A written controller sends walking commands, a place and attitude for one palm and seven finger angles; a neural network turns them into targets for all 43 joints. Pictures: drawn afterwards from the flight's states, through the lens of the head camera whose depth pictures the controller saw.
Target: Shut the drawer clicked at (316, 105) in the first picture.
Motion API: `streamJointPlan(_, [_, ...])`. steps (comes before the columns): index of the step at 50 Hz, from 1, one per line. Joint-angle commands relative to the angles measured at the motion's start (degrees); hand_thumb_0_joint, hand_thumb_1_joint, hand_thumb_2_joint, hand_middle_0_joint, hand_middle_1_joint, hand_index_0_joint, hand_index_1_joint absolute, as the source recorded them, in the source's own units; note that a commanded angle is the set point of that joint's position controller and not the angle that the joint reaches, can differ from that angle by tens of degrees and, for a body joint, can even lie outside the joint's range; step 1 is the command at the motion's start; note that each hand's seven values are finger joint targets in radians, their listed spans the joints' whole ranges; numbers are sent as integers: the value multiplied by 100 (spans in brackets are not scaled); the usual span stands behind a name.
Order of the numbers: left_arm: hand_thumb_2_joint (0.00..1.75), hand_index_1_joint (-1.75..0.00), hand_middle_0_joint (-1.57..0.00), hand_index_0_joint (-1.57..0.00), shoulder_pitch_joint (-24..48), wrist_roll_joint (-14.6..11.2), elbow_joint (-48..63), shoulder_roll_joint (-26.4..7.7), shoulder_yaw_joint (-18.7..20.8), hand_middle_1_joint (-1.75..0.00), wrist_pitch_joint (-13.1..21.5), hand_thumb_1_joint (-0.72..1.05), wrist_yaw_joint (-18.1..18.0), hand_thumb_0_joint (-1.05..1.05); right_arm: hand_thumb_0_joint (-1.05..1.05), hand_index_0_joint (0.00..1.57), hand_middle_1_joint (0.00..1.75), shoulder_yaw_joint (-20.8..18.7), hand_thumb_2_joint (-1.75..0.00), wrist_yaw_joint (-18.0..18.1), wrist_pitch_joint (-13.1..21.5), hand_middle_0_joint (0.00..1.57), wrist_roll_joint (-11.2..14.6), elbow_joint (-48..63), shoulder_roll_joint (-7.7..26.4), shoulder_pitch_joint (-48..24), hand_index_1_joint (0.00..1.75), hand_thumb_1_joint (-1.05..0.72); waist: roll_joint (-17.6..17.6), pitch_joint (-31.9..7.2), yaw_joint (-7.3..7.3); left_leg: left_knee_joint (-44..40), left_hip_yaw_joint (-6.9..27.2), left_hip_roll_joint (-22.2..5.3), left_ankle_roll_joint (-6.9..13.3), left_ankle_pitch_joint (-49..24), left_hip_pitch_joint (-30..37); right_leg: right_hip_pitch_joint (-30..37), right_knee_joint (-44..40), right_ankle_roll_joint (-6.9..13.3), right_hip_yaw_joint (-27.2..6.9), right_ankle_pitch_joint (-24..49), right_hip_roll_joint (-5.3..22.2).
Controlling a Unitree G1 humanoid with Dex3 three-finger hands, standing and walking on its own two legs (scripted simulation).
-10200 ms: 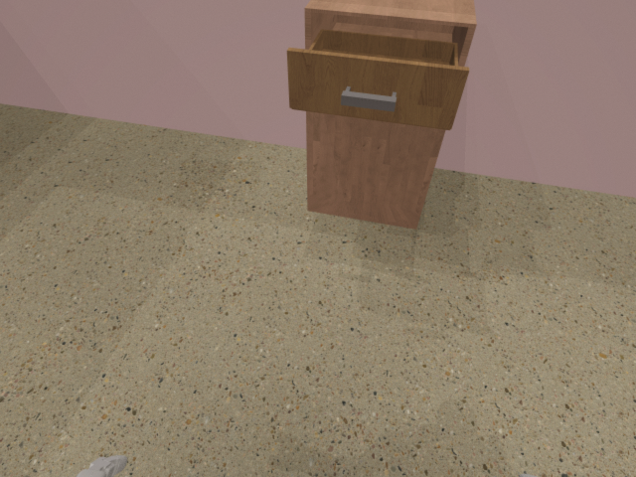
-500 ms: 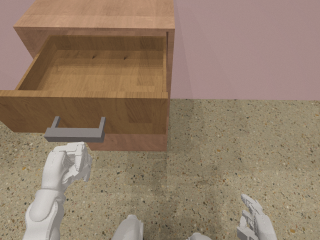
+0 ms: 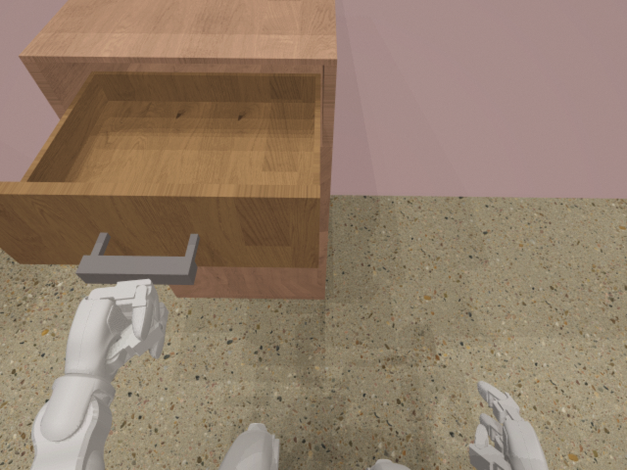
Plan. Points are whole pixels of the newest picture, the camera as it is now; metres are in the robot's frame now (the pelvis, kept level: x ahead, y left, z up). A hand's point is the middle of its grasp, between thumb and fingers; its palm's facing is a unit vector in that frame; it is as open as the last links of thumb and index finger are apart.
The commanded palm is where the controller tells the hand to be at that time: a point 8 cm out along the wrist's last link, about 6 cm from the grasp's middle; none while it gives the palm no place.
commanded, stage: push the drawer shut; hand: left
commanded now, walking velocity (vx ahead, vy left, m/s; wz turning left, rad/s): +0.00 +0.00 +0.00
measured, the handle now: (143, 255) +0.37 +0.24 +0.05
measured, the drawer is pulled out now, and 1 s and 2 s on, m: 0.28 0.19 0.08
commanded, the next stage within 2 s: none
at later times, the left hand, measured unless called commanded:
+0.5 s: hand (158, 307) +0.30 +0.20 +0.05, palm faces +0.01 -1.00 -0.07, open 2.9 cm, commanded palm +0.30 +0.25 +0.06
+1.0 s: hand (169, 250) +0.38 +0.21 +0.05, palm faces -0.02 -1.00 -0.05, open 3.0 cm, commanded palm +0.37 +0.25 +0.06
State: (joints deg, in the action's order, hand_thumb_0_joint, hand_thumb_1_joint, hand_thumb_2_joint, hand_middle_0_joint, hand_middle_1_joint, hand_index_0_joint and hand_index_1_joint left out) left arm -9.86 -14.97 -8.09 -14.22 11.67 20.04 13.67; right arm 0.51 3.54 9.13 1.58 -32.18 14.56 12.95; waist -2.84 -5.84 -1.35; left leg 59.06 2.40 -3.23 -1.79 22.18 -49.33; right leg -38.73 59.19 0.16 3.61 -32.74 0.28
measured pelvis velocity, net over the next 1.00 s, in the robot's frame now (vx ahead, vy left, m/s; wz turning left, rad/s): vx -0.03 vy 0.01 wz -0.01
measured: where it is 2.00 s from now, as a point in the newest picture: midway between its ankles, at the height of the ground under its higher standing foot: outside the picture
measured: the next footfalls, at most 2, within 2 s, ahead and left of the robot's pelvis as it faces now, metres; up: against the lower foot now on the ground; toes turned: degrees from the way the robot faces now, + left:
none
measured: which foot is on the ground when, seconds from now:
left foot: down 0.00-1.00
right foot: down 0.00-1.00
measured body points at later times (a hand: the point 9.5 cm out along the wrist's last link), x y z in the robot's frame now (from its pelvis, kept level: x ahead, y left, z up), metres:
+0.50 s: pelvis -0.02 +0.00 -0.01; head +0.05 +0.00 +0.44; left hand +0.29 +0.26 +0.05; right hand +0.14 -0.25 -0.11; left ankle +0.07 +0.14 -0.67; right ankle -0.03 -0.12 -0.67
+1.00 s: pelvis -0.03 +0.01 -0.01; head +0.05 +0.03 +0.43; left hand +0.37 +0.26 +0.06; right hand +0.07 -0.25 -0.12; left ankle +0.07 +0.14 -0.67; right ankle -0.03 -0.12 -0.67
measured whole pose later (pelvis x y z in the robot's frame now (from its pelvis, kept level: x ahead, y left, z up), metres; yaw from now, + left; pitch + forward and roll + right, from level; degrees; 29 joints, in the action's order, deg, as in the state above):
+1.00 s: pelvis -0.03 +0.01 -0.01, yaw -1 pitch +14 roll -4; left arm 25.6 -10.7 -40.4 -20.4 15.6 19.1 14.2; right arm 1.9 3.8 6.6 1.6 -36.9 14.9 16.5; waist -2.5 -4.9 -3.8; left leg 61.5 2.8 -3.5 -0.8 20.2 -55.9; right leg -45.1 61.2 -0.7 3.6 -30.5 -0.2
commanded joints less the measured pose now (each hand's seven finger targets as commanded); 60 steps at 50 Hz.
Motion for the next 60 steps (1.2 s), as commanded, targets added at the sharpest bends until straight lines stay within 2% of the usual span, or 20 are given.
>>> streamJointPlan(1, [90, -160, -140, -140, 1099, -89, 936, -935, 502, -160, 327, 90, 41, 0, 0, 20, 30, -251, -90, 55, 267, 20, -16, 718, 713, -185, 30, -90, 47, -1338, -133, -572, -133, 244, 318, -887, 1582, -168, -980, -17, -136, 1858, -149])
streamJointPlan(11, [90, -160, -140, -140, 1866, -58, 750, -999, 512, -160, 290, 90, 40, 0, 0, 20, 30, -262, -90, 66, 241, 20, -12, 661, 730, -137, 30, -90, -20, -1652, -162, -536, -126, 228, 325, -1027, 1747, -156, -936, -12, -153, 1992, -148])
streamJointPlan(14, [90, -160, -140, -140, 2218, -35, 658, -886, 361, -160, 332, 90, 12, 0, 0, 20, 30, -258, -90, 69, 252, 20, -10, 598, 733, -119, 30, -90, 17, -1578, -242, -540, -106, 229, 329, -879, 1747, -281, -974, -15, -148, 1803, -151])
streamJointPlan(15, [90, -160, -140, -140, 2344, -8, 571, -1038, 465, -160, 350, 90, -5, 0, 0, 20, 30, -261, -90, 86, 245, 20, -18, 549, 766, -100, 30, -90, 179, -1551, -282, -496, -89, 212, 346, -839, 1647, -313, -954, -23, -154, 1759, -167])
streamJointPlan(20, [90, -160, -140, -140, 3249, 53, 172, -1254, 532, -160, 392, 90, 32, 0, 0, 20, 30, -225, -90, 146, 238, 20, -3, 391, 786, -119, 30, -90, -42, -1458, -352, -465, -71, 211, 346, -378, 1498, -555, -1021, 2, -239, 1133, -171])
streamJointPlan(23, [90, -160, -140, -140, 3680, 23, -14, -1191, 417, -160, 351, 90, 74, 0, 0, 20, 30, -203, -90, 180, 242, 20, 23, 381, 778, -129, 30, -90, -131, -1494, -384, -513, -66, 219, 334, -154, 1537, -605, -1101, 6, -275, 849, -164])
streamJointPlan(25, [90, -160, -140, -140, 3920, 37, -278, -1422, 555, -160, 301, 90, 59, 0, 0, 20, 30, -177, -90, 207, 224, 20, 23, 329, 819, -100, 30, -90, -14, -1457, -404, -508, -38, 203, 351, 0, 1420, -624, -1138, 10, -298, 642, -182])
streamJointPlan(30, [90, -160, -140, -140, 4554, 77, -545, -1341, 391, -160, 233, 90, 25, 0, 0, 20, 30, -157, -90, 222, 240, 20, 33, 275, 832, -17, 30, -90, -232, -1648, -425, -574, 36, 205, 334, 131, 1599, -753, -1091, 39, -225, 546, -189])
streamJointPlan(34, [90, -160, -140, -140, 5039, 128, -912, -1315, 331, -160, 197, 90, -54, 0, 0, 20, 30, -147, -90, 202, 206, 20, 41, 240, 827, 45, 30, -90, -138, -1603, -466, -618, 32, 209, 318, 287, 1545, -815, -1136, 35, -225, 411, -191])
streamJointPlan(35, [90, -160, -140, -140, 5102, 161, -1113, -1487, 474, -160, 195, 90, -86, 0, 0, 20, 30, -148, -90, 202, 192, 20, 30, 211, 861, 89, 30, -90, -3, -1556, -461, -593, 65, 201, 330, 356, 1442, -856, -1106, 38, -217, 348, -211])
streamJointPlan(40, [90, -160, -140, -140, 5355, 225, -1531, -1846, 799, -160, 237, 90, -102, 0, 0, 20, 30, -155, -90, 155, 110, 20, -3, 191, 907, 223, 30, -90, -126, -1766, -354, -586, 60, 209, 314, 199, 1445, -764, -1052, 62, -221, 457, -223])
streamJointPlan(41, [90, -160, -140, -140, 5431, 236, -1622, -1703, 680, -160, 229, 90, -84, 0, 0, 20, 30, -141, -90, 136, 82, 20, 9, 210, 873, 224, 30, -90, -175, -1726, -398, -597, 42, 213, 312, 215, 1452, -807, -1072, 58, -226, 453, -219])
streamJointPlan(44, [90, -160, -140, -140, 5748, 247, -1829, -1680, 673, -160, 228, 90, -86, 0, 0, 20, 30, -162, -90, 105, 41, 20, 3, 177, 886, 298, 30, -90, -241, -1711, -427, -612, 50, 207, 300, 296, 1488, -921, -1073, 57, -212, 424, -227])
streamJointPlan(46, [90, -160, -140, -140, 5874, 279, -1924, -1925, 870, -160, 245, 90, -82, 0, 0, 20, 30, -172, -90, 98, 10, 20, -17, 160, 936, 380, 30, -90, -177, -1855, -403, -597, 98, 179, 303, 167, 1507, -915, -993, 65, -174, 541, -237])
streamJointPlan(48, [90, -160, -140, -140, 5943, 301, -2095, -1710, 699, -160, 218, 90, -75, 0, 0, 20, 30, -170, -90, 69, -34, 20, -16, 165, 915, 429, 30, -90, -227, -1798, -442, -628, 101, 182, 292, 158, 1566, -997, -991, 70, -133, 580, -243])
streamJointPlan(51, [90, -160, -140, -140, 6333, 377, -2202, -1749, 678, -160, 238, 90, -116, 0, 0, 20, 30, -185, -90, 49, -77, 20, -32, 110, 945, 538, 30, -90, -337, -1898, -521, -581, 141, 160, 297, 101, 1663, -1179, -913, 73, -104, 658, -250])
streamJointPlan(52, [90, -160, -140, -140, 6418, 396, -2377, -1769, 705, -160, 228, 90, -131, 0, 0, 20, 30, -198, -90, 41, -95, 20, -40, 57, 952, 592, 30, -90, -184, -1868, -542, -576, 170, 142, 293, 87, 1637, -1194, -904, 69, -91, 676, -257])
streamJointPlan(55, [90, -160, -140, -140, 6590, 455, -2405, -1996, 869, -160, 282, 90, -136, 0, 0, 20, 30, -219, -90, 22, -135, 20, -67, 55, 991, 702, 30, -90, -330, -2107, -482, -508, 188, 141, 294, -161, 1740, -1196, -801, 100, -78, 827, -274])
streamJointPlan(57, [90, -160, -140, -140, 6510, 461, -2451, -1879, 840, -160, 278, 90, -131, 0, 0, 20, 30, -243, -90, -8, -178, 20, -72, 61, 965, 747, 30, -90, -353, -2328, -466, -493, 165, 141, 284, -404, 1936, -1133, -833, 93, -78, 993, -268])
streamJointPlan(60, [90, -160, -140, -140, 6669, 483, -2744, -1978, 900, -160, 268, 90, -110, 0, 0, 20, 30, -230, -90, -19, -238, 20, -82, -5, 987, 830, 30, -90, -263, -2169, -514, -412, 164, 125, 303, -450, 1764, -1233, -782, 97, -66, 1036, -298])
